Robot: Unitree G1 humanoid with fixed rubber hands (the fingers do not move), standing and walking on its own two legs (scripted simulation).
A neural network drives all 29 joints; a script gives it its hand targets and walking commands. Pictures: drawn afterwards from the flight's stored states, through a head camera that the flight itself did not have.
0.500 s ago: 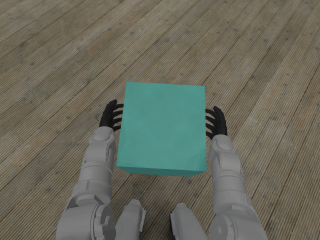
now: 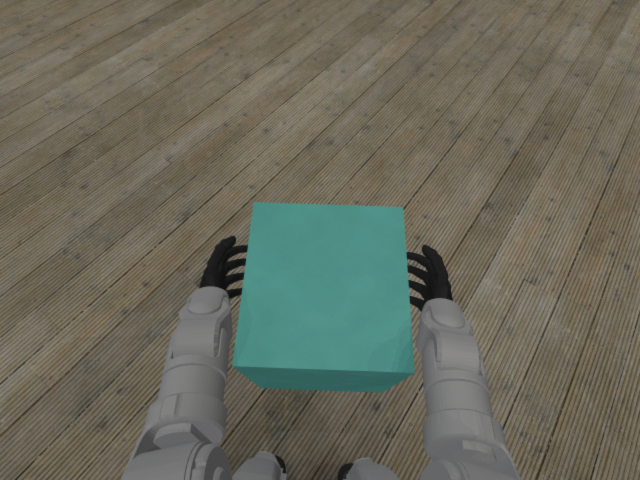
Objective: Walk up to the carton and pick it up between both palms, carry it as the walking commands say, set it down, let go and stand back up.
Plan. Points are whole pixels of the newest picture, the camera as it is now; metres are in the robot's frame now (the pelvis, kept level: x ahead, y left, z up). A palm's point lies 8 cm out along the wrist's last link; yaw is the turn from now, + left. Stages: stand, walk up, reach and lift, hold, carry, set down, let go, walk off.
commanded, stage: reach and lift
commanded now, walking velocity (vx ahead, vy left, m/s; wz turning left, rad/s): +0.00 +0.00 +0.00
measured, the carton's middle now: (324, 307) +0.36 +0.00 -0.10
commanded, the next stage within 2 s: hold in 1.72 s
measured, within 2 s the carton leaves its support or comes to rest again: neither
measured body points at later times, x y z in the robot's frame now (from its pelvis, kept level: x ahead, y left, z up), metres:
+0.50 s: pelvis +0.01 +0.00 +0.02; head +0.00 +0.01 +0.47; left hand +0.34 +0.14 +0.03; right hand +0.33 -0.15 +0.04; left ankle +0.03 +0.12 -0.72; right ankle +0.02 -0.13 -0.72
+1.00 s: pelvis +0.01 +0.00 +0.03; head -0.05 +0.01 +0.47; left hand +0.32 +0.14 +0.07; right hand +0.31 -0.16 +0.08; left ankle +0.03 +0.12 -0.72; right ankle +0.02 -0.13 -0.72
